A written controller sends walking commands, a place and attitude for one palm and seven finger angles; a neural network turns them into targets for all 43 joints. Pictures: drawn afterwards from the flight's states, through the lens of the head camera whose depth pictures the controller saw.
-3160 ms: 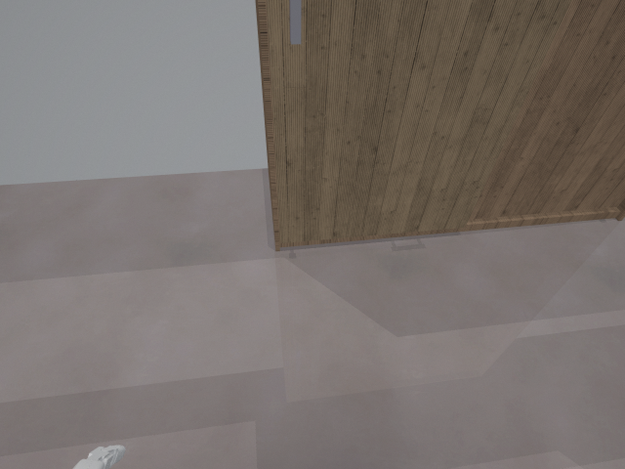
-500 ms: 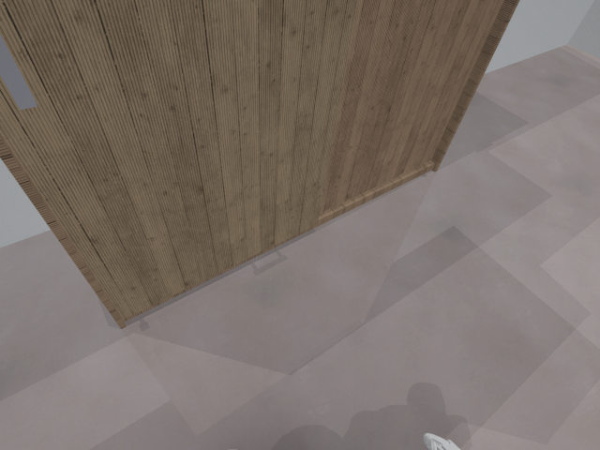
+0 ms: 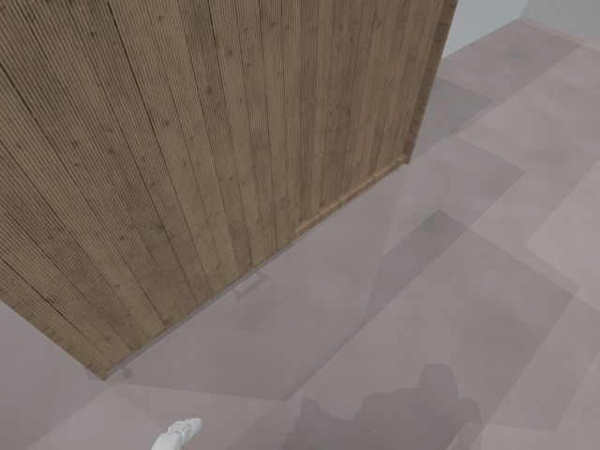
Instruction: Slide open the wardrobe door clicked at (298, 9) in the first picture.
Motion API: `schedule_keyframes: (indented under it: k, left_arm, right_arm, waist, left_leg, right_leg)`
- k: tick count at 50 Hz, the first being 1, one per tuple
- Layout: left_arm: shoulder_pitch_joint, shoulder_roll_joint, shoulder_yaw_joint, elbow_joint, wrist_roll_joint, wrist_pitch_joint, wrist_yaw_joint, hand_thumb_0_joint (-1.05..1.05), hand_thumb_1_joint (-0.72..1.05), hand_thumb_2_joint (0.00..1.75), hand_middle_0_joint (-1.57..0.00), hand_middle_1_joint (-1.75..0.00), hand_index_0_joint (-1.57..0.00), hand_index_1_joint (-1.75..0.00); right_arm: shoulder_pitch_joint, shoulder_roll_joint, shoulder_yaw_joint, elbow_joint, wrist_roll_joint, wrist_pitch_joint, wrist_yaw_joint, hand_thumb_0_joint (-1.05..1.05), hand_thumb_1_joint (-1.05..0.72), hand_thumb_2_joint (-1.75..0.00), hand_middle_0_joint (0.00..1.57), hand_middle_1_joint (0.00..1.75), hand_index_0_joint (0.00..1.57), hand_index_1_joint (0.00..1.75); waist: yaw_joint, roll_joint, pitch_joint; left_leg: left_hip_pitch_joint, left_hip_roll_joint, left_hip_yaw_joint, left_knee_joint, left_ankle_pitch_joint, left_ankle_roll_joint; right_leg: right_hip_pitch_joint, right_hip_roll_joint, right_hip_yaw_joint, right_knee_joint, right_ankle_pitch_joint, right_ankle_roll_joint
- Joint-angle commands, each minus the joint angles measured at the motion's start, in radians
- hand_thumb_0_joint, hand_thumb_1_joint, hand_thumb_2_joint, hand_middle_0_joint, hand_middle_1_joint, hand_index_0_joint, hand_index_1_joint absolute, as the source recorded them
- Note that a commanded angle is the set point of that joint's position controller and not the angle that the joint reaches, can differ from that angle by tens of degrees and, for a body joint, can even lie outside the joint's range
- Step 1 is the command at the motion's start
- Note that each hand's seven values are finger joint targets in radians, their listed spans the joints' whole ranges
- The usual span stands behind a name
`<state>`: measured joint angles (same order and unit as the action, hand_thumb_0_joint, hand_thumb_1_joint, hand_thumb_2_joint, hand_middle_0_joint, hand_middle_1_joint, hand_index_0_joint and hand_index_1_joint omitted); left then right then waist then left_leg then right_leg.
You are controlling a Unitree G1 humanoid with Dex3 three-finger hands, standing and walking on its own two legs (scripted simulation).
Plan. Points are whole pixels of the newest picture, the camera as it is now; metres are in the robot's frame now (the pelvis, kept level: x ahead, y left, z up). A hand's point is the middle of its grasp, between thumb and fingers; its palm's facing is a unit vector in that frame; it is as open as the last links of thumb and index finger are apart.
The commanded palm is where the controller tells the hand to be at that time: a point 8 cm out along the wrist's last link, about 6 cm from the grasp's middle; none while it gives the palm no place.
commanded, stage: turn to face it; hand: left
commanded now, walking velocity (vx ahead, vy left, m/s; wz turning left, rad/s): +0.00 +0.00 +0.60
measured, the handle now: out of the picture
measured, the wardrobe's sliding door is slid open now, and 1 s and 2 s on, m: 0.00 0.00 0.00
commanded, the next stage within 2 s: take the last steps up to it in 1.00 s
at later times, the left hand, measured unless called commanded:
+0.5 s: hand out of the picture -0.02 +0.27 -0.16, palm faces +0.33 -0.91 -0.26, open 7.4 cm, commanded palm none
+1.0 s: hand out of the picture -0.11 +0.14 -0.14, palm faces +0.57 -0.77 -0.28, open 7.4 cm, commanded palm none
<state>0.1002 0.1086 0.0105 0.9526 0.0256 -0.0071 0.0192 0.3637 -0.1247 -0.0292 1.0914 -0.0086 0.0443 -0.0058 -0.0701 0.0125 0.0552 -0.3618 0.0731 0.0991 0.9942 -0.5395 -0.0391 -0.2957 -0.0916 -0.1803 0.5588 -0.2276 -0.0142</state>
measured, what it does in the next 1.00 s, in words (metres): steps on the spot, turning left: left foot, then right foot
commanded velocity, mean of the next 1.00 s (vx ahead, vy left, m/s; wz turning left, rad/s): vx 0.00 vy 0.00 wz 0.51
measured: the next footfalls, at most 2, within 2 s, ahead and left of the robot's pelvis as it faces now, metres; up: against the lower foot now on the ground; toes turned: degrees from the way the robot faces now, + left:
left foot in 0.16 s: +0.03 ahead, +0.13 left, +0.00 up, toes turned +14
right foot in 0.72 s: +0.05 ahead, -0.11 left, +0.00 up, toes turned +25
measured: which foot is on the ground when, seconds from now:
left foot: up 0.00-0.14, down 0.16-0.72, up 0.74-1.00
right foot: down 0.00-0.16, up 0.18-0.70, down 0.72-1.00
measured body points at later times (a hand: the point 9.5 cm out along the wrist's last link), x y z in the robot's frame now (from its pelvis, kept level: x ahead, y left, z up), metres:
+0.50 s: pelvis -0.03 +0.03 +0.01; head -0.01 +0.06 +0.46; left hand -0.04 +0.32 -0.14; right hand +0.08 -0.21 -0.12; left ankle -0.01 +0.12 -0.73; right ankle +0.00 -0.13 -0.66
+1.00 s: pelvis -0.05 -0.06 +0.01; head -0.02 -0.08 +0.46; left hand -0.14 +0.18 -0.11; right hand +0.15 -0.25 -0.14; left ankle -0.15 +0.08 -0.65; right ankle +0.01 -0.13 -0.73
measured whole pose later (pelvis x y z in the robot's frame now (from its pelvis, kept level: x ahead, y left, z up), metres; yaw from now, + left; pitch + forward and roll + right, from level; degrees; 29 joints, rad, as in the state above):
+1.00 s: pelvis -0.05 -0.06 +0.01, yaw +34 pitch -2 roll +3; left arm 0.25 0.17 0.04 0.91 0.02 0.01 0.02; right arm 0.20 -0.27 -0.09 0.96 -0.03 0.08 0.02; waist 0.00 0.02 0.05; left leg -0.45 0.02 -0.03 1.06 -0.37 -0.07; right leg -0.21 -0.08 -0.15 0.49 -0.25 -0.04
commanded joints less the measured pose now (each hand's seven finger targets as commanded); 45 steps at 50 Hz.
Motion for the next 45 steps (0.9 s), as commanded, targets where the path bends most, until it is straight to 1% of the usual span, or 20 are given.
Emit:
schedule_keyframes:
  k: [1, 4, 6, 7, 8, 9, 10, 11, 13, 17, 27, 32, 34, 35, 36, 37, 38, 40, 42, 45]
  left_arm:
    - [0.055, 0.238, 0.077, -0.045, 0.005, 0.004, 0.031, 0.0, 0.9, 0.9, -0.2, -0.3, -0.2, -0.3]
    - [0.058, 0.235, 0.094, -0.06, 0.01, 0.013, 0.03, 0.0, 0.9, 0.9, -0.2, -0.3, -0.2, -0.3]
    - [0.059, 0.231, 0.094, -0.063, -0.002, 0.025, 0.023, 0.0, 0.9, 0.9, -0.2, -0.3, -0.2, -0.3]
    - [0.057, 0.201, 0.089, -0.074, -0.01, 0.033, 0.02, 0.0, 0.9, 0.9, -0.2, -0.3, -0.2, -0.3]
    - [0.057, 0.138, 0.081, -0.11, -0.019, 0.044, 0.01, 0.0, 0.9, 0.9, -0.2, -0.3, -0.2, -0.3]
    - [-0.038, 0.135, 0.075, -0.147, -0.009, 0.048, 0.008, 0.0, 0.9, 0.9, -0.2, -0.3, -0.2, -0.3]
    - [-0.028, 0.144, 0.083, -0.152, -0.008, 0.045, -0.003, 0.0, 0.9, 0.9, -0.2, -0.3, -0.2, -0.3]
    - [-0.046, 0.133, 0.092, -0.131, -0.001, 0.047, -0.003, 0.0, 0.9, 0.9, -0.2, -0.3, -0.2, -0.3]
    - [0.006, 0.162, 0.095, -0.098, -0.001, 0.043, -0.009, 0.0, 0.9, 0.9, -0.2, -0.3, -0.2, -0.3]
    - [0.067, 0.181, 0.097, -0.065, -0.008, 0.047, -0.008, 0.0, 0.9, 0.9, -0.2, -0.3, -0.2, -0.3]
    - [0.023, 0.211, 0.09, -0.104, -0.016, 0.046, 0.005, 0.0, 0.9, 0.9, -0.2, -0.3, -0.2, -0.3]
    - [0.103, 0.204, 0.083, -0.1, -0.024, 0.037, 0.01, 0.0, 0.9, 0.9, -0.2, -0.3, -0.2, -0.3]
    - [0.193, 0.215, 0.091, -0.086, -0.025, 0.029, 0.015, 0.0, 0.9, 0.9, -0.2, -0.3, -0.2, -0.3]
    - [0.225, 0.268, 0.102, -0.082, -0.014, 0.021, 0.02, 0.0, 0.9, 0.9, -0.2, -0.3, -0.2, -0.3]
    - [0.208, 0.364, 0.118, -0.106, 0.005, 0.016, 0.024, 0.0, 0.9, 0.9, -0.2, -0.3, -0.2, -0.3]
    - [0.137, 0.364, 0.109, -0.135, -0.006, 0.022, 0.026, 0.0, 0.9, 0.9, -0.2, -0.3, -0.2, -0.3]
    - [0.064, 0.311, 0.103, -0.153, -0.007, 0.015, 0.027, 0.0, 0.9, 0.9, -0.2, -0.3, -0.2, -0.3]
    - [0.005, 0.259, 0.083, -0.156, -0.01, 0.006, 0.02, 0.0, 0.9, 0.9, -0.2, -0.3, -0.2, -0.3]
    - [0.045, 0.238, 0.074, -0.144, -0.008, -0.003, 0.018, 0.0, 0.9, 0.9, -0.2, -0.3, -0.2, -0.3]
    - [0.13, 0.25, 0.075, -0.117, -0.006, -0.005, 0.018, 0.0, 0.9, 0.9, -0.2, -0.3, -0.2, -0.3]
  right_arm:
    - [0.011, -0.076, -0.034, -0.093, -0.003, -0.004, 0.007, 0.0, -0.9, -0.9, 0.2, 0.3, 0.2, 0.3]
    - [0.008, -0.07, -0.04, -0.118, -0.008, -0.01, 0.013, 0.0, -0.9, -0.9, 0.2, 0.3, 0.2, 0.3]
    - [0.041, -0.084, -0.046, -0.122, -0.011, -0.015, 0.013, 0.0, -0.9, -0.9, 0.2, 0.3, 0.2, 0.3]
    - [0.08, -0.122, -0.053, -0.116, -0.012, -0.022, 0.014, 0.0, -0.9, -0.9, 0.2, 0.3, 0.2, 0.3]
    - [0.098, -0.229, -0.078, -0.131, -0.019, -0.03, 0.009, 0.0, -0.9, -0.9, 0.2, 0.3, 0.2, 0.3]
    - [0.11, -0.285, -0.091, -0.139, -0.028, -0.033, 0.0, 0.0, -0.9, -0.9, 0.2, 0.3, 0.2, 0.3]
    - [0.064, -0.295, -0.09, -0.156, -0.028, -0.036, -0.004, 0.0, -0.9, -0.9, 0.2, 0.3, 0.2, 0.3]
    - [0.012, -0.267, -0.086, -0.161, -0.025, -0.044, -0.013, 0.0, -0.9, -0.9, 0.2, 0.3, 0.2, 0.3]
    - [-0.07, -0.228, -0.065, -0.184, -0.019, -0.053, -0.02, 0.0, -0.9, -0.9, 0.2, 0.3, 0.2, 0.3]
    - [-0.08, -0.239, -0.066, -0.194, -0.009, -0.056, -0.022, 0.0, -0.9, -0.9, 0.2, 0.3, 0.2, 0.3]
    - [-0.065, -0.287, -0.087, -0.202, -0.016, -0.03, -0.01, 0.0, -0.9, -0.9, 0.2, 0.3, 0.2, 0.3]
    - [-0.136, -0.302, -0.095, -0.229, -0.019, -0.016, -0.003, 0.0, -0.9, -0.9, 0.2, 0.3, 0.2, 0.3]
    - [-0.182, -0.289, -0.097, -0.248, -0.012, -0.01, 0.004, 0.0, -0.9, -0.9, 0.2, 0.3, 0.2, 0.3]
    - [-0.182, -0.242, -0.094, -0.255, -0.004, -0.005, 0.009, 0.0, -0.9, -0.9, 0.2, 0.3, 0.2, 0.3]
    - [-0.167, -0.176, -0.085, -0.279, 0.0, -0.007, 0.008, 0.0, -0.9, -0.9, 0.2, 0.3, 0.2, 0.3]
    - [-0.197, -0.241, -0.098, -0.281, -0.015, -0.006, 0.009, 0.0, -0.9, -0.9, 0.2, 0.3, 0.2, 0.3]
    - [-0.186, -0.249, -0.101, -0.268, -0.02, 0.004, 0.017, 0.0, -0.9, -0.9, 0.2, 0.3, 0.2, 0.3]
    - [-0.157, -0.222, -0.097, -0.223, -0.023, 0.018, 0.028, 0.0, -0.9, -0.9, 0.2, 0.3, 0.2, 0.3]
    - [-0.128, -0.196, -0.087, -0.211, -0.018, 0.017, 0.033, 0.0, -0.9, -0.9, 0.2, 0.3, 0.2, 0.3]
    - [-0.176, -0.191, -0.08, -0.214, -0.017, 0.019, 0.031, 0.0, -0.9, -0.9, 0.2, 0.3, 0.2, 0.3]
  waist:
    - [0.052, -0.161, -0.051]
    - [0.051, -0.171, -0.042]
    - [0.032, -0.13, -0.06]
    - [0.01, 0.026, -0.058]
    - [-0.004, 0.356, -0.017]
    - [-0.038, 0.332, 0.007]
    - [0.001, 0.195, -0.023]
    - [0.009, 0.223, -0.017]
    - [0.043, 0.169, -0.029]
    - [0.056, 0.077, -0.08]
    - [0.018, 0.133, -0.091]
    - [0.052, 0.149, -0.111]
    - [0.097, 0.121, -0.122]
    - [0.114, -0.022, -0.118]
    - [0.116, -0.347, -0.088]
    - [0.104, -0.26, -0.056]
    - [0.064, -0.21, -0.022]
    - [0.028, -0.154, 0.049]
    - [0.028, -0.138, 0.033]
    - [0.071, -0.168, 0.013]
  left_leg:
    - [-0.035, 0.022, -0.016, 0.018, 0.032, -0.009]
    - [0.001, 0.013, 0.02, -0.158, 0.074, -0.006]
    - [0.106, -0.011, 0.047, -0.361, 0.214, -0.003]
    - [0.168, 0.032, -0.044, -0.529, 0.265, 0.011]
    - [0.17, 0.251, -0.405, -0.682, 0.376, 0.107]
    - [0.115, 0.364, -0.568, -0.768, 0.449, 0.207]
    - [0.093, 0.364, -0.515, -0.764, 0.383, 0.241]
    - [0.084, 0.273, -0.478, -0.759, 0.374, 0.193]
    - [0.123, 0.213, -0.384, -0.716, 0.485, 0.147]
    - [0.22, 0.149, -0.324, -0.698, 0.565, 0.157]
    - [0.249, 0.147, -0.493, -0.687, 0.501, 0.218]
    - [0.132, 0.102, -0.544, -0.654, 0.504, 0.203]
    - [-0.01, 0.046, -0.507, -0.613, 0.374, 0.146]
    - [-0.162, -0.038, -0.42, -0.481, 0.217, 0.083]
    - [-0.328, -0.184, -0.189, -0.187, 0.032, -0.002]
    - [-0.254, -0.133, -0.197, 0.005, -0.007, 0.005]
    - [-0.224, -0.101, -0.221, 0.103, 0.061, 0.015]
    - [-0.194, -0.077, -0.17, 0.219, 0.162, -0.001]
    - [-0.204, -0.077, -0.143, 0.222, 0.206, -0.015]
    - [-0.204, -0.057, -0.118, 0.155, 0.204, -0.032]
  right_leg:
    - [0.006, -0.285, 0.125, -0.236, 0.199, -0.111]
    - [-0.012, -0.283, 0.092, -0.189, 0.084, -0.083]
    - [-0.049, -0.251, 0.038, -0.078, 0.003, -0.038]
    - [-0.121, -0.202, 0.007, 0.07, -0.091, 0.004]
    - [-0.325, -0.056, -0.034, 0.308, -0.338, 0.088]
    - [-0.369, -0.006, 0.068, 0.506, -0.402, 0.087]
    - [-0.342, -0.04, 0.139, 0.58, -0.306, 0.069]
    - [-0.369, -0.026, 0.163, 0.625, -0.236, 0.075]
    - [-0.366, -0.032, 0.186, 0.65, -0.132, 0.088]
    - [-0.317, -0.008, 0.186, 0.595, -0.066, 0.11]
    - [-0.229, 0.032, 0.207, 0.346, -0.192, 0.107]
    - [-0.023, 0.084, 0.197, 0.106, -0.186, 0.079]
    - [0.177, 0.079, 0.177, -0.111, -0.049, 0.066]
    - [0.302, -0.043, 0.287, -0.265, -0.103, 0.028]
    - [0.307, -0.332, 0.611, -0.388, -0.259, -0.083]
    - [0.102, -0.404, 0.598, -0.39, -0.218, -0.132]
    - [0.011, -0.336, 0.508, -0.385, -0.216, -0.126]
    - [-0.048, -0.228, 0.36, -0.334, -0.083, -0.094]
    - [0.015, -0.185, 0.263, -0.292, 0.049, -0.078]
    - [0.098, -0.196, 0.242, -0.288, 0.049, -0.091]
